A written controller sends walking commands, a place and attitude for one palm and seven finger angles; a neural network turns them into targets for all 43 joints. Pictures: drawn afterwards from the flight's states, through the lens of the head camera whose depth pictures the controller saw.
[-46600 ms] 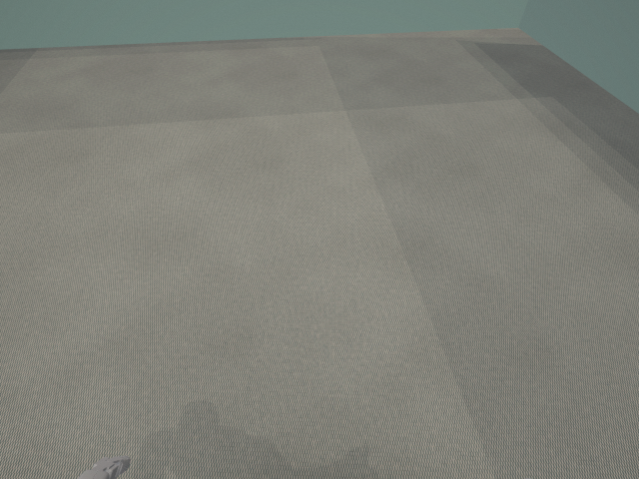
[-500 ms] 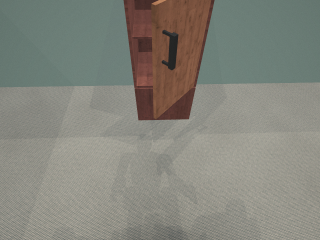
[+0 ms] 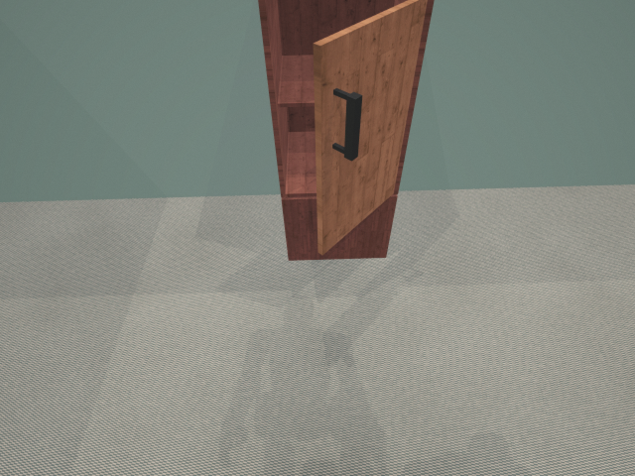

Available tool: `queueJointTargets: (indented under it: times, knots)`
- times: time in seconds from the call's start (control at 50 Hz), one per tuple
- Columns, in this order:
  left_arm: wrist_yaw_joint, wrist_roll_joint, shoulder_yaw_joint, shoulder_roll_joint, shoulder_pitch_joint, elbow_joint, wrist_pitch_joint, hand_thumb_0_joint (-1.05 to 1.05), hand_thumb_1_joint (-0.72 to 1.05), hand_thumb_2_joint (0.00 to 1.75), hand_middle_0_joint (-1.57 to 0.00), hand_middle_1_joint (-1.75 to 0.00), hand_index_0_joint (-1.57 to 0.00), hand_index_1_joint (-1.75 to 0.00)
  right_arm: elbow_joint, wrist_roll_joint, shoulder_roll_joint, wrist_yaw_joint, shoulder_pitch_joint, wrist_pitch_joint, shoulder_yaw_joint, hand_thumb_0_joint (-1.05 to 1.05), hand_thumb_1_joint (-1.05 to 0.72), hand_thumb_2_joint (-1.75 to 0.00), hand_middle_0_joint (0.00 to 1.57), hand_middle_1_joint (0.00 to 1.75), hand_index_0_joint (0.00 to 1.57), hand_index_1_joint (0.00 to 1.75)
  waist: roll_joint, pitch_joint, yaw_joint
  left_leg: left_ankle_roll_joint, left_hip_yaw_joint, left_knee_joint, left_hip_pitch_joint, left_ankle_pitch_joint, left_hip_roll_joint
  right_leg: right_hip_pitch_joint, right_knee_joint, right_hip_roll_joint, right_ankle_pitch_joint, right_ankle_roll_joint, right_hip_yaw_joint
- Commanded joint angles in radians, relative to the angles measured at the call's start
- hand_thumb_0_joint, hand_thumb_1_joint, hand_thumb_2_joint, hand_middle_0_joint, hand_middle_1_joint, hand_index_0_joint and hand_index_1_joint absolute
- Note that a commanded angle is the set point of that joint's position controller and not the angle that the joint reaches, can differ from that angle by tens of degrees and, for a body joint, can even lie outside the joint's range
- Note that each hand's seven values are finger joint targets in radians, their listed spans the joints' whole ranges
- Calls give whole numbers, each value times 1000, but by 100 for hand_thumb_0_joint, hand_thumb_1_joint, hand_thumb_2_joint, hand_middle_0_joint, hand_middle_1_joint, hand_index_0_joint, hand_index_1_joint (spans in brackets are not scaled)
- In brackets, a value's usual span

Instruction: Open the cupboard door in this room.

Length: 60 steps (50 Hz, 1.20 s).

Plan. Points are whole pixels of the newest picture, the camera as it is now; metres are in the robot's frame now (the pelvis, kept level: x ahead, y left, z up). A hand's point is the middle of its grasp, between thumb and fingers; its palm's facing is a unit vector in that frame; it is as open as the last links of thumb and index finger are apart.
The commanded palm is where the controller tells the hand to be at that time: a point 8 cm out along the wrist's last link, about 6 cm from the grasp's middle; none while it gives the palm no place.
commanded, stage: let the arm hang, fingers relaxed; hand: left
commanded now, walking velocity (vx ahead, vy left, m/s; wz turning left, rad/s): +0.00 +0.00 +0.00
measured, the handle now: (345, 124) +0.78 -0.01 +0.03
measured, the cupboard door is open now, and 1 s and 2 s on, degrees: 46 46 46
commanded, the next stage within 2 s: look to check the result in 0.30 s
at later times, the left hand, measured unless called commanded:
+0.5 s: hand out of the picture +0.00 +0.16 -0.17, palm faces +0.04 -0.98 -0.19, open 7.4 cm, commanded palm none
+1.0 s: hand out of the picture +0.04 +0.16 -0.17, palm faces +0.03 -0.98 -0.21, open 7.4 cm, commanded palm none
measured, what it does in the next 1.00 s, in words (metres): stands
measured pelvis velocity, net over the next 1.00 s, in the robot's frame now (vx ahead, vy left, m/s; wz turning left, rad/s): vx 0.03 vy -0.02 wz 0.00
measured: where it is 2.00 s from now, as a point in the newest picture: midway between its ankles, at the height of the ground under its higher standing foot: outside the picture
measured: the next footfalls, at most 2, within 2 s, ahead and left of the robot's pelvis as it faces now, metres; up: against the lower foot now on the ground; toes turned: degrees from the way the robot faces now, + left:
none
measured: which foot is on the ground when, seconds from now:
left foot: down 0.00-1.00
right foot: down 0.00-1.00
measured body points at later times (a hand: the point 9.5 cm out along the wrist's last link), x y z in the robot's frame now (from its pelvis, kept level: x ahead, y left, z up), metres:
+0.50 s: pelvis +0.01 +0.00 +0.00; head +0.03 -0.01 +0.45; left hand +0.00 +0.22 -0.16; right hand -0.01 -0.22 -0.16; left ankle +0.03 +0.10 -0.74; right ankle +0.03 -0.12 -0.74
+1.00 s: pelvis +0.03 -0.02 +0.00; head +0.05 -0.02 +0.45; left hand +0.04 +0.21 -0.15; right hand +0.04 -0.25 -0.16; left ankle +0.03 +0.10 -0.74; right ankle +0.03 -0.12 -0.74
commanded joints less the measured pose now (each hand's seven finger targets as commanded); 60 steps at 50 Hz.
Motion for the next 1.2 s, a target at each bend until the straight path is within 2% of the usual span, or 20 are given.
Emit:
queueJointTargets:
  times: [0.0,0.18,0.26,0.32,0.44,0.48,0.6,0.62,0.68,0.74,0.84,0.92,1.02,1.06,1.14,1.18]
  knots:
    - [8,4,19,93,47,-21,-22,0,90,90,-20,-30,-20,-30,-12,-3,-96,-9,64,-14,-20,0,-90,-90,20,30,20,30,-35,63,-1,13,-112,-121,-45,-115,96,-49,-100,-74,-96,-43,78]
    - [11,5,23,81,53,-14,-25,0,90,90,-20,-30,-20,-30,0,-2,-85,-13,80,-16,-20,0,-90,-90,20,30,20,30,-15,74,-1,9,-112,-116,-50,-102,93,-43,-101,-73,-86,-45,75]
    - [11,3,23,74,51,-9,-28,0,90,90,-20,-30,-20,-30,3,-3,-83,-15,77,-19,-20,0,-90,-90,20,30,20,30,-3,48,-4,8,-110,-113,-26,-73,94,-32,-99,-78,-56,-46,74]
    - [11,3,22,71,51,-6,-27,0,90,90,-20,-30,-20,-30,2,-2,-82,-16,74,-18,-20,0,-90,-90,20,30,20,30,5,63,-3,9,-113,-118,-30,-78,98,-36,-97,-75,-49,-46,71]
    - [11,3,24,77,44,-6,-30,0,90,90,-20,-30,-20,-30,2,-2,-92,-17,71,-20,-23,0,-90,-90,20,30,20,30,-34,43,-5,8,-109,-111,-10,-45,99,-22,-101,-77,-32,-46,70]
    - [11,3,26,84,44,-6,-32,0,90,90,-20,-30,-20,-30,-3,1,-103,-18,66,-23,-23,0,-90,-90,20,30,20,30,-27,27,-3,10,-108,-102,5,-7,103,-12,-98,-78,-7,-46,68]
    - [11,3,24,94,32,-4,-32,0,90,90,-20,-30,-20,-30,2,0,-107,-17,48,-23,-21,0,-90,-90,20,30,20,30,-44,41,-5,9,-105,-106,15,18,106,-12,-102,-80,10,-45,68]
    - [11,2,24,93,29,-5,-33,0,90,90,-20,-30,-20,-30,5,0,-109,-18,42,-23,-21,0,-90,-90,20,30,20,30,-32,44,-4,8,-104,-106,17,29,106,-11,-104,-81,19,-45,74]
    - [11,3,26,103,29,-7,-37,0,90,90,-20,-30,-20,-30,2,2,-122,-18,32,-24,-24,0,-90,-90,20,30,20,30,-50,28,-2,8,-100,-96,32,54,106,-2,-107,-82,36,-46,73]
    - [11,1,24,107,18,-6,-36,0,90,90,-20,-30,-20,-30,6,0,-119,-17,19,-23,-21,0,-90,-90,20,30,20,30,-24,31,-4,5,-99,-102,38,51,106,-1,-111,-84,38,-46,77]
    - [9,2,25,119,8,-6,-38,0,90,90,-20,-30,-20,-30,7,0,-132,-16,1,-23,-23,0,-90,-90,20,30,20,30,-39,38,-3,2,-94,-103,45,55,106,1,-121,-85,45,-47,82]
    - [8,1,26,125,-4,-9,-38,0,90,90,-20,-30,-20,-30,7,-1,-138,-16,-7,-23,-21,0,-90,-90,20,30,20,30,-24,39,-3,-1,-92,-106,41,58,108,10,-125,-86,49,-47,82]
    - [7,0,29,135,-9,-10,-42,0,90,90,-20,-30,-20,-30,7,0,-146,-18,-15,-27,-21,0,-90,-90,20,30,20,30,-33,-1,-1,-1,-90,-100,62,105,110,45,-120,-91,114,-49,80]
    - [9,0,29,108,-2,-13,-33,0,90,90,-20,-30,-20,-30,9,-1,-120,-22,-2,-20,-20,0,-90,-90,20,30,20,30,-42,-1,-3,-9,-67,-74,77,117,118,25,-101,-89,174,-48,94]
    - [3,4,59,146,-19,-46,-11,0,90,90,-20,-30,-20,-30,-22,1,-140,-28,-8,-2,-43,0,-90,-90,20,30,20,30,-38,16,-6,-16,-22,-9,57,49,129,-29,-52,-93,206,-64,139]
    - [-1,7,71,156,-29,-68,-3,0,90,90,-20,-30,-20,-30,-50,1,-153,-30,-17,6,-56,0,-90,-90,20,30,20,30,-62,3,-7,-16,-10,20,54,21,136,-51,-32,-87,198,-68,158]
